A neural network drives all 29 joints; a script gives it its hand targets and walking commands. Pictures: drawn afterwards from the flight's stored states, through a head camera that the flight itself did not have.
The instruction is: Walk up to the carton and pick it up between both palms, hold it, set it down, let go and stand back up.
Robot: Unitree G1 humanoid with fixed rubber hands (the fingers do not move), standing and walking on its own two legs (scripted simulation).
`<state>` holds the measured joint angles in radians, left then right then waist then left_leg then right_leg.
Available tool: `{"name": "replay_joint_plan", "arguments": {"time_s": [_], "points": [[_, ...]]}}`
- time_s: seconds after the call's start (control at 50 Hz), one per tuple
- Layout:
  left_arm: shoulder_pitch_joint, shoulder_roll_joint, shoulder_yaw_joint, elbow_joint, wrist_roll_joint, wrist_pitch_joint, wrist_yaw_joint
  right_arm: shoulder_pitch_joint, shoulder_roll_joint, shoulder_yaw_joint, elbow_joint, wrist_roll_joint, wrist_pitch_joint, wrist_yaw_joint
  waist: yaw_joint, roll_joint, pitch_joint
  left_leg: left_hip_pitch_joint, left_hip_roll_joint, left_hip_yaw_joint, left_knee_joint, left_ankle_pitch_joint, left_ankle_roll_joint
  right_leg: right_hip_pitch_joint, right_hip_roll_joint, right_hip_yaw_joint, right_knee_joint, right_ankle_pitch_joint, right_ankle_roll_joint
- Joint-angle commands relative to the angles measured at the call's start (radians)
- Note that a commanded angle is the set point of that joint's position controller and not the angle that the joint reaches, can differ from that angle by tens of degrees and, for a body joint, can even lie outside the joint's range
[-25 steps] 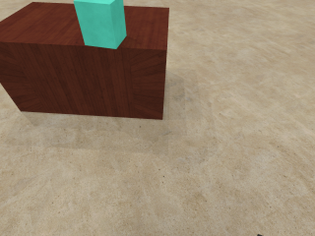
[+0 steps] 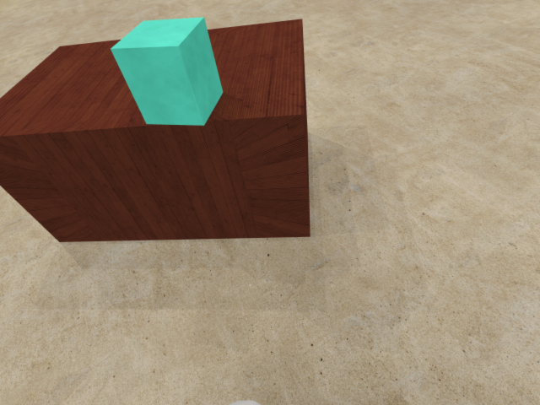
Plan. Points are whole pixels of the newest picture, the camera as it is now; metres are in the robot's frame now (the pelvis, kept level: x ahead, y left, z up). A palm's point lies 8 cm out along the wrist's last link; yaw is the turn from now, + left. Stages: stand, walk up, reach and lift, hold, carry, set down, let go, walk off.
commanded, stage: walk up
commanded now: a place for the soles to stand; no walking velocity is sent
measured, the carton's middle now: (173, 73) +1.07 +0.32 +0.02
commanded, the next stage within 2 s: none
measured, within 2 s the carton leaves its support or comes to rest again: neither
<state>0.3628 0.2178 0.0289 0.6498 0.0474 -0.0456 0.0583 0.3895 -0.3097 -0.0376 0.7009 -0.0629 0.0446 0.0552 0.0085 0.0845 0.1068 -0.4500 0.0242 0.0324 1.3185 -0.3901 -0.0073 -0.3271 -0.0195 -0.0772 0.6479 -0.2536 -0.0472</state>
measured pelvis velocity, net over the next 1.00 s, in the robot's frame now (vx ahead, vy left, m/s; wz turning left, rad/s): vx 0.37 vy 0.22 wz -0.07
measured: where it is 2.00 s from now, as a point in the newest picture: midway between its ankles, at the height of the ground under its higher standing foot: (207, 331)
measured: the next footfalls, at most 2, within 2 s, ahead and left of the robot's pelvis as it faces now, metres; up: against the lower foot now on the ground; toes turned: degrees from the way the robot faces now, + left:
left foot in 0.34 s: +0.30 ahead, +0.24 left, +0.00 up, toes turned +6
right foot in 0.80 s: +0.44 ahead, +0.08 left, +0.00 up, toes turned -7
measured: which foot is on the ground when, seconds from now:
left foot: up 0.00-0.32, down 0.34-0.82, up 0.84-1.00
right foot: down 0.00-0.38, up 0.40-0.78, down 0.80-1.00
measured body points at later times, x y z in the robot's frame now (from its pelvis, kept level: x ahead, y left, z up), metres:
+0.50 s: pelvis +0.21 +0.15 +0.00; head +0.22 +0.16 +0.45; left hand +0.27 +0.42 -0.12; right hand +0.30 -0.12 -0.10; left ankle +0.26 +0.24 -0.72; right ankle +0.14 -0.02 -0.63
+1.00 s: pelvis +0.37 +0.22 +0.00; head +0.37 +0.17 +0.45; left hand +0.45 +0.49 -0.09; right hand +0.42 -0.05 -0.14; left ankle +0.37 +0.35 -0.63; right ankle +0.40 +0.09 -0.72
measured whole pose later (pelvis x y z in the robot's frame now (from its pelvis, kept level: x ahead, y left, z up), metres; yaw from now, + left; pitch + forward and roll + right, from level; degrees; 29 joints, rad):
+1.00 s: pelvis +0.37 +0.22 +0.00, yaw -4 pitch -4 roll +0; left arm 0.37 0.21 0.03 0.69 0.05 -0.03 0.07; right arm 0.35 -0.33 -0.04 0.68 -0.06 0.09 0.06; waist 0.01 0.11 0.09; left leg -0.50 0.06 0.02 1.26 -0.39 -0.03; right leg -0.28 -0.05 -0.04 0.63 -0.27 -0.01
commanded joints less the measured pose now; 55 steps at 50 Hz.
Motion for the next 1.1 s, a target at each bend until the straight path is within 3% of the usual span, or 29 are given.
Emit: {"name": "replay_joint_plan", "arguments": {"time_s": [0.0, 0.06, 0.16, 0.2, 0.26, 0.28, 0.3, 0.32, 0.34, 0.36, 0.38, 0.4, 0.42, 0.46, 0.52, 0.6, 0.68, 0.72, 0.74, 0.76, 0.78, 0.8, 0.82, 0.84, 0.88, 0.92, 1.0, 1.04, 1.08], "points": [[0.008, 0.195, 0.061, -0.034, -0.010, -0.051, -0.012, 0.036, -0.033, -0.026, -0.088, 0.015, -0.022, 0.028, -0.028, -0.187, 0.007, -0.110, 0.077, -0.050, -0.093, 0.122, -0.022, -0.015, -0.198, 0.271, -0.409, -0.124, -0.130], [0.024, 0.203, 0.062, -0.014, -0.004, -0.064, -0.020, -0.014, -0.016, -0.016, -0.089, 0.023, -0.018, 0.042, -0.032, -0.237, 0.046, -0.157, 0.105, -0.034, -0.225, 0.193, -0.036, -0.022, -0.187, 0.211, -0.429, -0.115, -0.157], [0.134, 0.231, 0.070, 0.003, 0.000, -0.072, -0.029, -0.169, -0.030, -0.015, -0.119, 0.012, -0.028, 0.041, 0.042, -0.224, 0.014, -0.177, 0.144, -0.034, -0.482, 0.275, -0.028, 0.126, -0.219, 0.201, -0.390, -0.030, -0.170], [0.150, 0.245, 0.074, 0.003, 0.002, -0.065, -0.028, -0.200, -0.030, -0.019, -0.127, 0.010, -0.037, 0.037, 0.050, -0.214, -0.001, -0.146, 0.135, -0.023, -0.566, 0.274, -0.012, 0.175, -0.240, 0.198, -0.365, 0.037, -0.164], [0.130, 0.269, 0.082, -0.022, 0.008, -0.045, -0.026, -0.173, -0.030, -0.026, -0.126, 0.013, -0.051, 0.028, 0.025, -0.236, -0.022, 0.001, 0.121, -0.002, -0.672, 0.220, 0.022, 0.160, -0.273, 0.190, -0.306, 0.156, -0.150], [0.115, 0.273, 0.082, -0.034, 0.009, -0.035, -0.027, -0.127, -0.043, -0.035, -0.113, 0.013, -0.057, 0.025, 0.000, -0.234, -0.024, 0.092, 0.106, 0.015, -0.708, 0.197, 0.035, 0.123, -0.270, 0.174, -0.259, 0.146, -0.136], [0.089, 0.266, 0.075, -0.043, 0.013, -0.025, -0.028, -0.025, -0.069, -0.051, -0.087, 0.013, -0.065, 0.018, -0.062, -0.193, -0.059, 0.258, 0.082, 0.033, -0.750, 0.210, 0.052, 0.051, -0.250, 0.141, -0.140, 0.136, -0.113], [0.114, 0.206, 0.051, -0.046, 0.019, -0.019, -0.029, 0.120, -0.121, -0.075, -0.039, 0.009, -0.075, 0.004, -0.123, -0.034, -0.125, 0.430, 0.053, 0.024, -0.783, 0.193, 0.064, 0.002, -0.177, 0.078, 0.126, 0.139, -0.075], [0.207, 0.118, 0.027, -0.058, 0.018, -0.013, -0.038, 0.193, -0.200, -0.094, -0.023, 0.002, -0.083, -0.009, -0.137, 0.187, -0.218, 0.569, 0.185, -0.159, -0.802, 0.087, 0.110, -0.129, -0.069, 0.011, 0.417, -0.065, -0.029], [0.239, 0.088, 0.026, -0.090, -0.012, -0.004, -0.042, 0.135, -0.269, -0.095, -0.063, 0.014, -0.080, -0.022, -0.109, 0.287, -0.201, 0.582, 0.362, -0.543, -0.969, -0.020, 0.203, -0.327, 0.060, 0.055, 0.561, -0.379, 0.010], [0.193, 0.139, 0.041, -0.091, -0.027, 0.012, -0.030, 0.066, -0.279, -0.101, -0.070, 0.042, -0.063, -0.031, -0.120, 0.227, -0.185, 0.481, 0.412, -0.639, -1.094, -0.227, 0.278, -0.335, 0.027, 0.106, 0.656, -0.360, 0.006], [0.112, 0.176, 0.050, -0.100, -0.020, 0.020, -0.025, 0.009, -0.228, -0.086, -0.081, 0.058, -0.059, -0.035, -0.111, 0.173, -0.084, 0.373, 0.384, -0.582, -1.120, -0.247, 0.270, -0.345, -0.002, 0.144, 0.710, -0.287, 0.008], [0.083, 0.177, 0.054, -0.097, -0.023, 0.024, -0.027, 0.007, -0.184, -0.069, -0.082, 0.051, -0.059, -0.040, -0.099, 0.105, -0.028, 0.325, 0.345, -0.439, -1.076, -0.097, 0.209, -0.340, -0.018, 0.161, 0.707, -0.223, 0.013], [0.111, 0.158, 0.052, -0.070, -0.030, 0.022, -0.033, -0.035, -0.130, -0.050, -0.091, 0.031, -0.065, -0.043, -0.051, 0.070, 0.009, 0.207, 0.276, -0.238, -1.024, 0.169, 0.137, -0.253, -0.051, 0.169, 0.591, -0.130, 0.023], [0.115, 0.130, 0.050, -0.052, -0.022, 0.019, -0.038, -0.030, -0.094, -0.033, -0.077, 0.026, -0.078, -0.035, -0.034, 0.061, -0.004, 0.190, 0.259, -0.183, -1.037, 0.194, 0.164, -0.214, -0.039, 0.138, 0.508, -0.088, 0.040], [0.013, 0.102, 0.040, -0.080, -0.023, 0.015, -0.038, 0.030, -0.089, -0.024, -0.069, 0.016, -0.078, -0.040, -0.076, 0.055, 0.007, 0.285, 0.249, -0.122, -1.008, 0.390, 0.167, -0.254, -0.034, 0.079, 0.267, -0.070, 0.048], [-0.051, 0.082, 0.033, -0.097, -0.024, 0.004, -0.032, 0.060, -0.124, -0.026, -0.072, 0.015, -0.057, -0.036, -0.093, 0.054, -0.041, 0.280, 0.204, -0.046, -0.926, 0.503, 0.136, -0.101, 0.009, -0.001, 0.061, 0.009, 0.026], [-0.029, 0.081, 0.038, -0.090, -0.017, 0.003, -0.021, 0.062, -0.141, -0.026, -0.075, 0.017, -0.044, -0.034, -0.071, 0.033, -0.058, 0.228, 0.203, -0.031, -0.862, 0.476, 0.114, 0.017, 0.029, -0.018, -0.017, 0.068, 0.005], [0.020, 0.092, 0.047, -0.077, -0.014, 0.002, -0.015, 0.048, -0.140, -0.021, -0.079, 0.020, -0.038, -0.032, -0.035, 0.001, -0.064, 0.162, 0.190, -0.013, -0.802, 0.453, 0.087, 0.126, 0.033, -0.010, -0.057, 0.110, -0.014], [0.109, 0.119, 0.061, -0.053, -0.012, 0.001, -0.006, 0.023, -0.135, -0.014, -0.092, 0.017, -0.036, -0.029, 0.025, -0.036, -0.091, 0.066, 0.164, 0.025, -0.680, 0.436, 0.055, 0.279, 0.015, 0.026, -0.083, 0.134, -0.038], [0.230, 0.177, 0.082, -0.027, -0.001, -0.001, 0.004, 0.016, -0.106, 0.000, -0.113, 0.007, -0.039, -0.025, 0.098, -0.121, -0.161, -0.068, 0.123, 0.075, -0.447, 0.373, 0.011, 0.472, -0.091, 0.189, -0.093, 0.067, -0.098], [0.286, 0.273, 0.108, -0.028, 0.025, 0.002, 0.019, 0.065, -0.051, 0.017, -0.137, 0.000, -0.034, -0.019, 0.116, -0.333, -0.213, -0.251, 0.006, 0.111, -0.129, -0.158, -0.040, 0.560, -0.413, 0.678, -0.237, -0.124, -0.240], [0.251, 0.289, 0.116, -0.033, 0.018, 0.021, 0.037, 0.068, -0.133, -0.012, -0.129, -0.010, 0.002, -0.021, 0.094, -0.196, -0.182, -0.269, 0.024, -0.002, -0.007, -0.239, -0.033, 0.437, -0.495, 0.845, -0.335, -0.404, -0.317], [0.180, 0.281, 0.117, -0.034, 0.009, 0.028, 0.050, 0.029, -0.154, -0.021, -0.138, -0.012, 0.026, -0.017, 0.074, -0.219, -0.113, -0.308, 0.059, -0.059, 0.064, -0.199, -0.014, 0.335, -0.511, 0.873, -0.369, -0.538, -0.334], [0.092, 0.220, 0.085, -0.041, 0.003, 0.013, 0.047, -0.032, -0.144, -0.032, -0.134, -0.012, 0.032, -0.009, 0.047, -0.143, -0.007, -0.308, 0.071, -0.072, 0.057, -0.080, -0.017, 0.191, -0.400, 0.642, -0.388, -0.450, -0.249], [0.012, 0.196, 0.067, -0.049, -0.002, -0.013, 0.029, -0.009, -0.110, -0.032, -0.113, -0.001, 0.024, 0.002, 0.004, -0.166, 0.032, -0.214, 0.082, -0.084, -0.044, 0.013, -0.025, 0.065, -0.291, 0.426, -0.387, -0.267, -0.176], [-0.039, 0.215, 0.075, -0.021, 0.003, -0.035, 0.003, 0.012, -0.039, -0.022, -0.096, 0.021, 0.014, 0.031, -0.032, -0.283, 0.036, -0.135, 0.095, -0.051, -0.193, 0.088, -0.041, -0.014, -0.204, 0.229, -0.370, -0.153, -0.156], [-0.027, 0.234, 0.080, -0.018, 0.005, -0.040, -0.003, -0.028, -0.036, -0.024, -0.107, 0.028, 0.006, 0.039, -0.019, -0.320, 0.031, -0.095, 0.117, -0.041, -0.336, 0.103, -0.038, -0.033, -0.197, 0.177, -0.354, -0.150, -0.155], [0.003, 0.250, 0.087, -0.015, 0.010, -0.042, -0.006, -0.078, -0.032, -0.025, -0.126, 0.027, -0.004, 0.042, 0.002, -0.313, 0.022, -0.025, 0.122, -0.028, -0.487, 0.122, -0.024, -0.035, -0.201, 0.160, -0.322, -0.165, -0.155]]}}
